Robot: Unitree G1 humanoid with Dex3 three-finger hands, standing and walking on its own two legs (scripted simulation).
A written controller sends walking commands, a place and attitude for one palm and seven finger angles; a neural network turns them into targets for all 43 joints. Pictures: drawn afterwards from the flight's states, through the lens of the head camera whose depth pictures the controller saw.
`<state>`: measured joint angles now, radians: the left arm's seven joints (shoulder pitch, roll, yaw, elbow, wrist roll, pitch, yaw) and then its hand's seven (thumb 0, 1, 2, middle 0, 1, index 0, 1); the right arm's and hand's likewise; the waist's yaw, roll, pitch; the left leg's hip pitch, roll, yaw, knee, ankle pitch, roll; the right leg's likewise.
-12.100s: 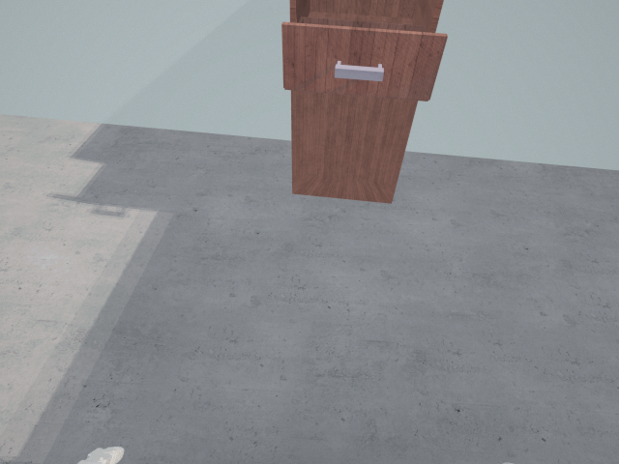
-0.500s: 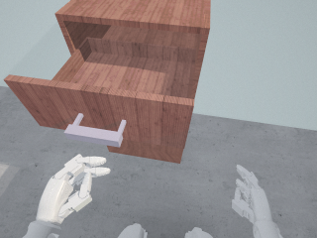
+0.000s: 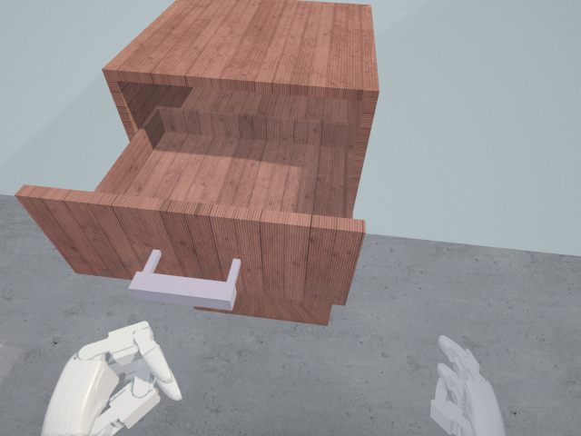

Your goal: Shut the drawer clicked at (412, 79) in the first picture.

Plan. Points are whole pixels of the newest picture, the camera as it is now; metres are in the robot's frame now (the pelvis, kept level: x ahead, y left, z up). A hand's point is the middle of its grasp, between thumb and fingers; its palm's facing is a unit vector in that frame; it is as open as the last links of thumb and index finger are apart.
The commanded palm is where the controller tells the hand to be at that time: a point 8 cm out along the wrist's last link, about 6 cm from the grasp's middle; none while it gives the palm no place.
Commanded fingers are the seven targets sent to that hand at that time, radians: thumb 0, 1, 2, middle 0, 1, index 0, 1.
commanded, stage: raise the hand and make a fist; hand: left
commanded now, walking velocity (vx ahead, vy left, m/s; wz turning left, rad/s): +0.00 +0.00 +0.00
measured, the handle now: (189, 276) +0.31 +0.17 +0.07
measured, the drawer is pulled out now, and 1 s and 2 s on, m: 0.30 0.30 0.30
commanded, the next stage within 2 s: bring the fist close to the handle in 0.84 s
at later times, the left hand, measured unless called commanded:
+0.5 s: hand (147, 374) +0.15 +0.15 +0.16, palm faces +0.01 -0.99 -0.14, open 3.3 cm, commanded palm +0.09 +0.19 +0.17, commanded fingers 0.00 0.90 0.90 -1.40 -1.60 -1.40 -1.60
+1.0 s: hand (140, 385) +0.14 +0.15 +0.15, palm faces +0.04 -0.99 -0.14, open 3.3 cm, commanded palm +0.10 +0.19 +0.16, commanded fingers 0.00 0.90 0.90 -1.40 -1.60 -1.40 -1.60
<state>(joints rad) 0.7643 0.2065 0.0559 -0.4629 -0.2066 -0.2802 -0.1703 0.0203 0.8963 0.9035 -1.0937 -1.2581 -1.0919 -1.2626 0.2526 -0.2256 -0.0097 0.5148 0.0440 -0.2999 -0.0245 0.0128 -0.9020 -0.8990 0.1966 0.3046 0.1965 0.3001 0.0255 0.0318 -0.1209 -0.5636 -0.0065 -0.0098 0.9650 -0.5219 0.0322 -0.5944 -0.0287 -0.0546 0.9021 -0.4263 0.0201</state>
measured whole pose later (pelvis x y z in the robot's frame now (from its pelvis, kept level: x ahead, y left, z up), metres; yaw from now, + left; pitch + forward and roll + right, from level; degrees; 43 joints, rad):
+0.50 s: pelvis +0.01 -0.02 +0.02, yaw +1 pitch +2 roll -2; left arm 0.74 0.26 0.12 -0.61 -0.25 -0.08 -0.21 0.02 0.90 0.90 -1.40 -1.59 -1.40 -1.59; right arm 0.26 -0.22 0.07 0.52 0.08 -0.33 -0.05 0.01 -0.90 -0.90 0.20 0.31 0.20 0.30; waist 0.06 0.07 -0.11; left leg -0.37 0.01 -0.03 0.82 -0.48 0.01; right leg -0.40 -0.01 -0.07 0.77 -0.39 0.00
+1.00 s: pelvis +0.00 -0.04 +0.03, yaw +1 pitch +0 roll -1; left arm 0.69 0.27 0.20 -0.46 -0.30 -0.12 -0.28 0.02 0.89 0.90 -1.41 -1.59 -1.40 -1.60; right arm 0.23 -0.23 0.06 0.58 0.08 -0.43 -0.08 0.01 -0.90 -0.90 0.20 0.30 0.20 0.30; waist 0.07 0.08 -0.09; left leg -0.32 0.03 -0.04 0.76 -0.44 -0.02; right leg -0.36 0.01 -0.08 0.71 -0.36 -0.03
